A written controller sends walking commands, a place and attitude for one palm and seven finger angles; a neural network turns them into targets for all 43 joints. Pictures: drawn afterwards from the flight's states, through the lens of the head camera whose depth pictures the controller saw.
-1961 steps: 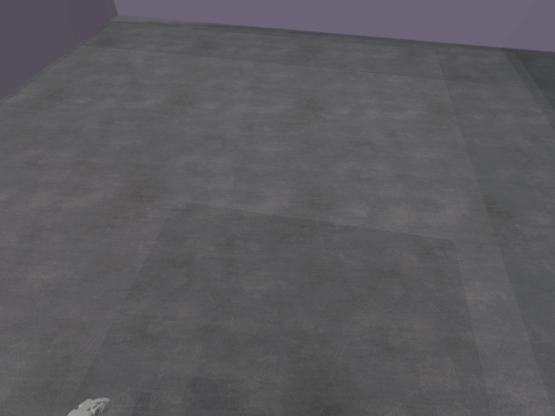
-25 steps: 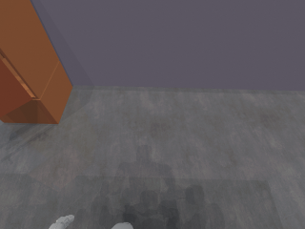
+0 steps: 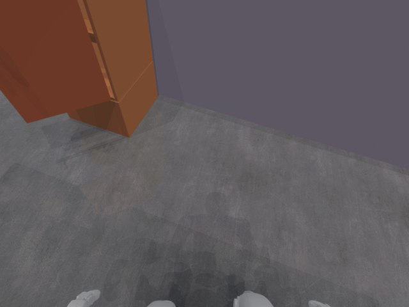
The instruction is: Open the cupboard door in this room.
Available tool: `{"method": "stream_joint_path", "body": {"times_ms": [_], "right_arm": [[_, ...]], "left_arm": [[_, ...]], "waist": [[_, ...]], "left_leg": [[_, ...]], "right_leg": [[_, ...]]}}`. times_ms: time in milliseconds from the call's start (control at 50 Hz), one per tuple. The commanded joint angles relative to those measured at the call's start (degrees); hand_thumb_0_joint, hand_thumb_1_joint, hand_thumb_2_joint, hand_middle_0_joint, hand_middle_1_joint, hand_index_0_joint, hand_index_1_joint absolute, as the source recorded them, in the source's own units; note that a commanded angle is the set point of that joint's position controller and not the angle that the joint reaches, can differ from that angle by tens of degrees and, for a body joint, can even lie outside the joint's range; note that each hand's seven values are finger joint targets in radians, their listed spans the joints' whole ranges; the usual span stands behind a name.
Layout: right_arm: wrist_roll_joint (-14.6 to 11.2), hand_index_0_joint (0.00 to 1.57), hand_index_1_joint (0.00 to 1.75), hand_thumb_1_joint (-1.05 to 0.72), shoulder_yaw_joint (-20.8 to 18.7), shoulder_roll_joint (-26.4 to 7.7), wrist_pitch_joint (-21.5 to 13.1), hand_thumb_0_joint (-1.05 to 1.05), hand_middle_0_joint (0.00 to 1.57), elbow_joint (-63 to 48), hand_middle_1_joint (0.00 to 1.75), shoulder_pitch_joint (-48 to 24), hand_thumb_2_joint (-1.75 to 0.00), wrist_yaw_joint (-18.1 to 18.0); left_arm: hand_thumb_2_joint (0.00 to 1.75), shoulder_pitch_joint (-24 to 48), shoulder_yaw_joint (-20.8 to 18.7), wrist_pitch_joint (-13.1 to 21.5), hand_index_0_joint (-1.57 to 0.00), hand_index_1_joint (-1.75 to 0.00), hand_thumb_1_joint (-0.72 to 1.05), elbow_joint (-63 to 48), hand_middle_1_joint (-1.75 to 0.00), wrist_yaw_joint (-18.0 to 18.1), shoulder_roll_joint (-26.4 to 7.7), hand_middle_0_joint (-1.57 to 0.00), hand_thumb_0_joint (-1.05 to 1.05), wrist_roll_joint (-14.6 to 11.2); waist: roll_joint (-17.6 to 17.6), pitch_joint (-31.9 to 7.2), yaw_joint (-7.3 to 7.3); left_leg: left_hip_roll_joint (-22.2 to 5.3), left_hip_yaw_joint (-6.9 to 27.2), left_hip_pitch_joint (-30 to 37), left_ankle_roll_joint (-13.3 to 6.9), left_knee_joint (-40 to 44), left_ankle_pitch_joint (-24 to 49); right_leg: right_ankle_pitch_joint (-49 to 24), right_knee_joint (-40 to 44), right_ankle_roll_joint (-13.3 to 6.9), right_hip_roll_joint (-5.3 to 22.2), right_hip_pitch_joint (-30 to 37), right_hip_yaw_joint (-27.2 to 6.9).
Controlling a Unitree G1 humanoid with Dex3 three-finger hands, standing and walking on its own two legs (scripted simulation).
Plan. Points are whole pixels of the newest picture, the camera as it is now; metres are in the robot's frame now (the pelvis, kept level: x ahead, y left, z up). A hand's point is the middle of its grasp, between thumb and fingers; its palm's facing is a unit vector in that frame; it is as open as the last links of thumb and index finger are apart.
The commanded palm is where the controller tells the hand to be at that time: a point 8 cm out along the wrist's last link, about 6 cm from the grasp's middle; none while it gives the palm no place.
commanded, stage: turn to face it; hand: left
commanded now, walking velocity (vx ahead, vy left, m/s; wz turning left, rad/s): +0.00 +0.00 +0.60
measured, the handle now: out of the picture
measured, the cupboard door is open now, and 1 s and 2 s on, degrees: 47 47 47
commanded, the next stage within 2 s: take the last steps up to it in 0.78 s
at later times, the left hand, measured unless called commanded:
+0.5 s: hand out of the picture +0.00 +0.20 -0.19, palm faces +0.31 -0.92 -0.22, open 7.4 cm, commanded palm none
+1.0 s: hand out of the picture -0.01 +0.17 -0.17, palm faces +0.49 -0.85 -0.20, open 7.4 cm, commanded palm none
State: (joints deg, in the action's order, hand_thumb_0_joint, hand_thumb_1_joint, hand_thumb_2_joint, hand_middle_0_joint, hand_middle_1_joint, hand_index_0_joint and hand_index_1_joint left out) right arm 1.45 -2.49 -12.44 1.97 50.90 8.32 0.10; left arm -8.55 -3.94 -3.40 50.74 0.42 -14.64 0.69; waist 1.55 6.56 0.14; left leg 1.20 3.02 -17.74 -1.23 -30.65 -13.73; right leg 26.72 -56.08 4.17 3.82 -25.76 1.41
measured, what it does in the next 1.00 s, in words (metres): steps on the spot, turning left: right foot, then left foot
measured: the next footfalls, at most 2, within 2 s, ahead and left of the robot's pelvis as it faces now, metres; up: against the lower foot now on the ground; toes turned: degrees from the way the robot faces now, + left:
right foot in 0.14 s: +0.05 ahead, -0.16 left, +0.00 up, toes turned +4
left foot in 0.44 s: +0.04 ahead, +0.10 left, +0.00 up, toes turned +20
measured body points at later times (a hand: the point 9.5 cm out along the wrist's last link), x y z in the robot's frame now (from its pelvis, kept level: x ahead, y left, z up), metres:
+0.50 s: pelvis +0.01 -0.01 -0.01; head +0.06 +0.03 +0.43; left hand -0.02 +0.25 -0.17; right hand +0.20 -0.23 -0.13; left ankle +0.00 +0.09 -0.74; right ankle +0.01 -0.16 -0.70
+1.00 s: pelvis +0.04 -0.02 +0.00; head +0.06 +0.01 +0.45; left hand -0.04 +0.21 -0.15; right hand +0.22 -0.20 -0.14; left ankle -0.01 +0.07 -0.71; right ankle +0.07 -0.16 -0.74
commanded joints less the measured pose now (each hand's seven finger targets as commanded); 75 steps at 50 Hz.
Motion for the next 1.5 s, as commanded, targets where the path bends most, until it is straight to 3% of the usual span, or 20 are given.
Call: {"method": "stream_joint_path", "body": {"times_ms": [0, 80, 120, 220, 360, 380, 420, 540, 700, 760, 860, 980, 1000, 1040, 1140, 1380, 1420, 1440, 1460, 1480], "right_arm": [[0.3, 0.2, 0.3, -0.9, -4.1, -12.9, -0.6, 0.0, 0.2, -3.0, 0.3, 1.3, -0.9, -0.8], [-0.4, 0.2, 0.3, -0.9, -4.3, -11.3, 0.1, 0.0, 0.2, -4.4, 0.3, -2.2, -0.9, -0.4], [-0.8, 0.2, 0.3, -0.9, -3.6, -7.0, 0.0, 0.0, 0.2, -6.6, 0.3, -2.4, -0.9, 0.3], [-0.7, 0.2, 0.3, -0.9, -3.0, -5.7, 1.1, 0.0, 0.2, -4.4, 0.3, -2.9, -0.9, 1.4], [-0.9, 0.2, 0.3, -0.9, -1.9, -4.7, 0.0, 0.0, 0.2, -3.7, 0.3, -1.6, -0.9, 1.6], [-0.7, 0.2, 0.3, -0.9, -2.4, -6.9, -0.4, 0.0, 0.2, -2.9, 0.3, 1.8, -0.9, 1.5], [0.0, 0.2, 0.3, -0.9, -4.7, -17.4, -0.7, 0.0, 0.2, -1.8, 0.3, 9.6, -0.9, 0.4], [0.2, 0.2, 0.3, -0.9, -2.6, -11.6, -1.3, 0.0, 0.2, -2.5, 0.3, 1.1, -0.9, -1.4], [-0.3, 0.2, 0.3, -0.9, -2.7, -10.3, -0.5, 0.0, 0.2, -1.7, 0.3, -1.3, -0.9, -0.9], [-1.0, 0.2, 0.3, -0.9, -2.0, -5.0, -0.3, 0.0, 0.2, -3.4, 0.3, -0.5, -0.9, 0.0], [-1.2, 0.2, 0.3, -0.9, -1.6, -3.5, 0.1, 0.0, 0.2, -0.8, 0.3, -2.4, -0.9, 0.2], [-0.5, 0.2, 0.3, -0.9, -0.8, -3.0, -1.7, 0.0, 0.2, 1.1, 0.3, 0.4, -0.9, 0.9], [-0.4, 0.2, 0.3, -0.9, -1.0, -4.7, -2.1, 0.0, 0.2, 2.0, 0.3, 3.9, -0.9, 0.6], [0.7, 0.2, 0.3, -0.9, -3.1, -13.8, -2.3, 0.0, 0.2, 3.4, 0.3, 14.0, -0.9, -0.4], [0.3, 0.2, 0.3, -0.9, -0.9, -7.6, -4.4, 0.0, 0.2, 3.5, 0.3, 10.9, -0.9, -1.6], [0.0, 0.2, 0.3, -0.9, -0.4, -5.4, -5.0, 0.0, 0.2, 9.3, 0.3, 15.1, -0.9, -1.2], [-0.8, 0.2, 0.3, -0.9, -0.1, -3.5, -5.3, 0.0, 0.2, 9.1, 0.3, 14.2, -0.9, -1.0], [-1.0, 0.2, 0.3, -0.9, -0.1, -1.9, -5.4, 0.0, 0.2, 7.8, 0.3, 15.1, -0.9, -0.6], [-0.5, 0.2, 0.3, -0.9, -0.5, -3.6, -4.9, 0.0, 0.2, 5.9, 0.3, 12.1, -0.9, -0.3], [-0.3, 0.2, 0.3, -0.9, -1.1, -4.2, -4.4, 0.0, 0.2, 5.8, 0.3, 9.2, -0.9, -0.3]], "left_arm": [[0.9, 0.3, -1.0, 1.7, -0.2, -0.3, 0.9, -5.3, -0.3, 0.0, -3.8, -0.2, 0.0, -0.1], [0.9, -6.6, -1.9, 2.7, -0.2, -0.3, 0.9, -3.9, -0.3, 0.6, -6.3, -0.2, 0.0, -0.1], [0.9, -6.9, -2.9, 3.2, -0.2, -0.3, 0.9, -4.5, -0.3, 1.2, -13.7, -0.2, 0.0, 1.1], [0.9, -1.5, -1.1, 3.6, -0.2, -0.3, 0.9, -5.8, -0.3, 1.5, -7.3, -0.2, 0.0, 0.6], [0.9, -6.1, -2.2, 3.5, -0.2, -0.3, 0.9, -2.8, -0.3, 0.9, -10.7, -0.2, 0.0, 0.5], [0.9, -4.9, -2.2, 3.2, -0.2, -0.3, 0.9, -3.4, -0.3, 0.7, -10.3, -0.2, 0.0, 0.0], [0.9, -2.0, -0.3, 2.5, -0.2, -0.3, 0.9, -7.2, -0.3, 0.4, -4.3, -0.2, 0.0, -0.4], [0.9, -1.8, -0.6, 1.2, -0.2, -0.3, 0.9, -2.7, -0.3, -0.1, -3.6, -0.2, 0.0, 0.1], [0.9, -8.0, -0.5, 2.4, -0.2, -0.3, 0.9, -0.1, -0.3, 0.2, -3.2, -0.2, 0.0, 0.0], [0.9, -7.7, -1.8, 3.4, -0.2, -0.3, 0.9, -0.9, -0.3, 0.8, -11.8, -0.2, 0.0, 1.1], [0.9, -5.9, -1.1, 4.0, -0.2, -0.3, 0.9, 0.0, -0.3, 1.3, -7.3, -0.2, 0.0, 1.0], [0.9, -8.2, -2.2, 4.6, -0.2, -0.3, 0.9, 2.7, -0.3, 0.1, -9.6, -0.2, 0.0, 0.6], [0.9, -6.5, -2.1, 4.3, -0.2, -0.3, 0.9, 2.2, -0.3, -0.2, -8.8, -0.2, 0.0, 0.2], [0.9, -2.1, -0.8, 3.7, -0.2, -0.3, 0.9, -2.1, -0.3, -1.1, -2.9, -0.2, 0.0, -0.1], [0.9, 0.6, -0.3, 4.0, -0.2, -0.3, 0.9, 0.8, -0.3, -1.8, -1.7, -0.2, 0.0, 0.8], [0.9, 1.6, 0.4, 4.9, -0.2, -0.3, 0.9, 1.2, -0.3, -1.9, -0.3, -0.2, 0.0, 0.9], [0.9, -8.4, -0.9, 5.7, -0.2, -0.3, 0.9, 4.4, -0.3, -1.4, -4.2, -0.2, 0.0, 0.9], [0.9, -15.8, -2.2, 6.1, -0.2, -0.3, 0.9, 6.5, -0.3, -1.1, -9.3, -0.2, 0.0, 1.0], [0.9, -18.8, -2.6, 5.7, -0.2, -0.3, 0.9, 6.9, -0.3, -0.6, -11.4, -0.2, 0.0, 0.5], [0.9, -15.9, -2.3, 5.8, -0.2, -0.3, 0.9, 6.2, -0.3, 0.0, -9.1, -0.2, 0.0, 0.3]], "waist": [[-11.5, -9.9, -1.34], [-7.4, -10.2, 2.47], [15.5, -8.5, 3.4], [12.1, -5.7, 0.04], [9.7, -8.8, 0.29], [4.9, -10.2, -2.06], [-19.4, -13.3, -5.8], [-11.3, -9.3, -1.04], [-8.7, -9.5, 1.57], [12.2, -7.3, 1.81], [10.9, -6.3, 1.25], [8.3, -6.1, 1.0], [3.7, -6.4, -1.07], [-20.4, -7.5, -5.5], [-6.4, -3.5, -1.45], [-5.1, -3.0, 0.16], [2.0, -6.8, 4.52], [13.1, -10.0, 6.51], [12.2, -8.3, 7.36], [10.1, -4.2, 6.23]], "left_leg": [[-12.7, 14.9, 5.0, -7.3, 9.6, 15.5], [-7.5, 14.2, -6.4, -3.0, 3.1, 5.4], [3.1, -0.7, -17.5, 3.4, -22.8, -20.7], [-2.7, -3.5, -14.0, 4.8, -31.2, -14.3], [-0.3, -9.1, 0.9, 3.3, -2.2, -4.5], [-1.7, -7.0, 8.7, 2.1, 4.2, 3.6], [-25.4, 22.1, 18.8, -12.4, 9.3, 35.3], [-15.0, 9.9, 7.3, -8.3, 10.5, 18.2], [-10.9, 9.4, -1.1, -4.9, 6.5, 8.0], [1.7, -2.6, -9.4, 2.5, -16.5, -17.6], [-1.1, -3.5, -9.9, 3.1, -23.8, -17.1], [0.3, -8.8, 3.2, 2.4, 1.7, -6.7], [-0.7, -6.9, 10.7, 1.3, 6.9, -3.7], [-21.2, 21.3, 21.6, -10.6, 16.6, -7.0], [-16.2, 14.0, 12.0, -10.8, 19.4, -1.9], [-11.8, 4.4, 7.7, -8.6, 14.4, 4.0], [-5.9, -1.1, -3.8, -4.4, -0.2, 1.2], [0.5, -7.4, -15.7, -0.9, -13.7, -9.8], [0.0, -6.0, -20.0, -0.2, -26.2, -22.6], [-3.9, -1.9, -21.2, 0.1, -32.1, -19.2]], "right_leg": [[-1.4, 10.2, -0.3, -2.0, 4.4, 0.0], [-10.9, 32.1, -1.6, -1.1, 21.8, -1.4], [-9.9, 43.7, -12.3, 23.6, 22.3, -23.5], [-36.6, 35.5, -11.2, 14.9, 18.0, -3.4], [-41.7, 25.0, -6.8, 14.5, 19.5, 2.6], [-37.3, 19.2, -4.5, 13.9, 14.1, 4.3], [12.8, -3.1, 1.4, 2.5, -6.4, 5.0], [-0.1, -3.9, -0.2, 1.6, -2.4, -0.6], [-11.5, 26.7, -1.5, -2.4, 17.5, 2.4], [-15.9, 42.1, -12.5, 21.0, 17.7, -19.1], [-44.6, 34.2, -12.8, 14.3, 20.5, -6.2], [-21.7, 32.5, -8.8, 13.7, 17.1, -4.4], [-14.3, 28.5, -6.7, 11.9, 10.4, -2.1], [9.5, 3.0, -1.4, -0.3, -10.5, 8.2], [-4.0, -8.6, -3.2, 3.2, -11.2, -0.3], [-11.7, 23.5, -3.2, -1.2, 9.5, 5.1], [-11.8, 31.6, -5.7, 3.9, 30.2, -2.5], [-8.0, 37.4, -11.5, 17.8, 41.2, -19.7], [-4.8, 43.9, -16.2, 25.9, 38.1, -28.6], [3.6, 45.7, -17.1, 24.8, 29.3, -28.7]]}}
